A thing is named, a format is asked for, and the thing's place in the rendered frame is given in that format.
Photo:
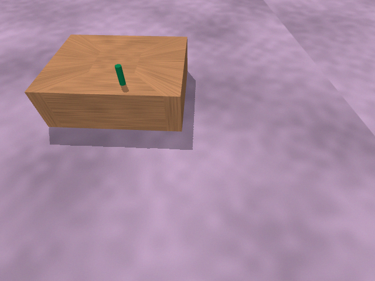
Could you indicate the can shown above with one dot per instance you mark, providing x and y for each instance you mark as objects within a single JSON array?
[{"x": 120, "y": 74}]

